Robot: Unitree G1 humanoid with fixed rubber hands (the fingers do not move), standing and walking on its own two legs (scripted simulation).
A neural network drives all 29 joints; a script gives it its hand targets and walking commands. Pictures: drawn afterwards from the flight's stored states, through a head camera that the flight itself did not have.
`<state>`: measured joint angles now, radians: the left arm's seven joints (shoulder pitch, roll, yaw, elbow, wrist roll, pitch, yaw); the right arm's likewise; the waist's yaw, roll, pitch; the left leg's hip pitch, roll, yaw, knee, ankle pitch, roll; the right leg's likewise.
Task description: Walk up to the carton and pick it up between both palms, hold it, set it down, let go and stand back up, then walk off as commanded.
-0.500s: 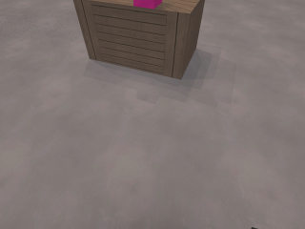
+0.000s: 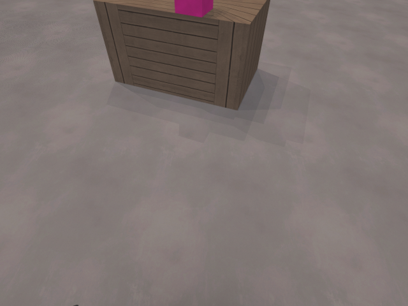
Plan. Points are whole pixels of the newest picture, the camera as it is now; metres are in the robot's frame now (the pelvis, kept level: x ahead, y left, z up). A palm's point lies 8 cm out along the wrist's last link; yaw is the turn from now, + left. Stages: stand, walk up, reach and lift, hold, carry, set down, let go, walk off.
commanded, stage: walk up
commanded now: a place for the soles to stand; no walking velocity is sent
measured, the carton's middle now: out of the picture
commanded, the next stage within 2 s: none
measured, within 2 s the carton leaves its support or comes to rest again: neither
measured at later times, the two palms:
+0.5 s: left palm (45, 301) +0.17 +0.31 -0.08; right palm (378, 303) +0.18 -0.37 -0.12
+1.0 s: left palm (88, 179) +0.50 +0.35 -0.12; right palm (324, 237) +0.32 -0.29 -0.10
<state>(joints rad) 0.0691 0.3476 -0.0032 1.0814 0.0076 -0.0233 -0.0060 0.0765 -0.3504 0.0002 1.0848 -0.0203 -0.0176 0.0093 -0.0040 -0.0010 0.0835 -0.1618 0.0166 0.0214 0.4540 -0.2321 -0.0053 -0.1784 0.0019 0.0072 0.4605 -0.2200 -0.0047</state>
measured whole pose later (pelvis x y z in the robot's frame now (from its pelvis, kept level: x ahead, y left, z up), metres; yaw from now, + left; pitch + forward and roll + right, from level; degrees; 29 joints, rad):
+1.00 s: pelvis +0.34 +0.05 -0.02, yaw -11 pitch -4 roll +3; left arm 0.23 0.47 0.05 0.91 0.00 -0.08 -0.04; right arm 0.26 -0.43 -0.08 0.87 -0.02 -0.07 0.07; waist -0.06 -0.09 0.09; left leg -0.23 -0.03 0.16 0.61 -0.32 0.06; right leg -0.53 -0.08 0.02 1.00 -0.33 -0.02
